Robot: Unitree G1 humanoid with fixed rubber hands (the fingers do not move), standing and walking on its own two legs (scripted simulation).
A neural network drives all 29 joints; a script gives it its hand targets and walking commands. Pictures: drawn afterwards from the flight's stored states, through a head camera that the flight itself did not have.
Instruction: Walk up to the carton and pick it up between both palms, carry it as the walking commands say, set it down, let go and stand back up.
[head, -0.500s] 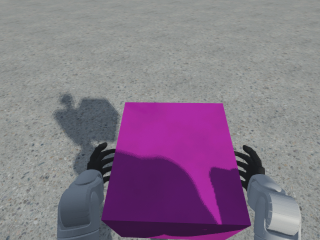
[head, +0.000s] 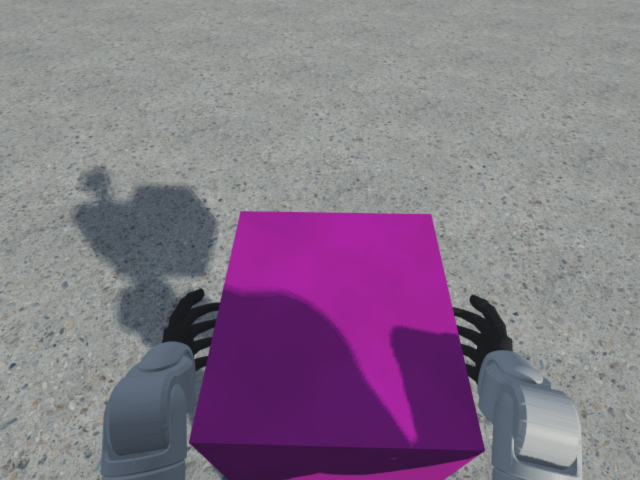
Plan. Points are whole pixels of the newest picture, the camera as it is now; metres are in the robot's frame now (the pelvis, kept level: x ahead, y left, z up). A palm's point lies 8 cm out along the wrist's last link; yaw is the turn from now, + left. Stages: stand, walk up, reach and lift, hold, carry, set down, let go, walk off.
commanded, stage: carry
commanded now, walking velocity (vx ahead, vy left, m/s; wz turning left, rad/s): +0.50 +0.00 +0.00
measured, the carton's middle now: (333, 344) +0.31 +0.00 +0.00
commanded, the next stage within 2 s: none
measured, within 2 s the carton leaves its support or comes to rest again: neither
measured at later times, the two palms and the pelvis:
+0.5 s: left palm (251, 172) +0.58 +0.15 +0.07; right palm (452, 169) +0.61 -0.20 +0.07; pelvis +0.34 -0.04 +0.00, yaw +4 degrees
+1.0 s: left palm (252, 80) +0.94 +0.20 +0.07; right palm (401, 82) +0.93 -0.15 +0.08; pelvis +0.68 +0.03 +0.01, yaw +0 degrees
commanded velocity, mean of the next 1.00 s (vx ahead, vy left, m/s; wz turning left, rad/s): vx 0.50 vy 0.00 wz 0.00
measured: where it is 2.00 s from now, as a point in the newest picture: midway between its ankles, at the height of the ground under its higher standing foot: (321, 217)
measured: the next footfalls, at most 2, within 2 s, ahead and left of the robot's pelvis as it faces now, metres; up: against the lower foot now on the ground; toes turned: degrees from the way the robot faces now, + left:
right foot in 0.38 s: +0.43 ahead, -0.12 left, +0.00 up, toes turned -12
left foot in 0.84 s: +0.77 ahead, +0.11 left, +0.00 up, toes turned +14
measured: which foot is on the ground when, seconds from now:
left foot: down 0.00-0.38, up 0.40-0.82, down 0.84-1.00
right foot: up 0.00-0.36, down 0.38-0.86, up 0.88-1.00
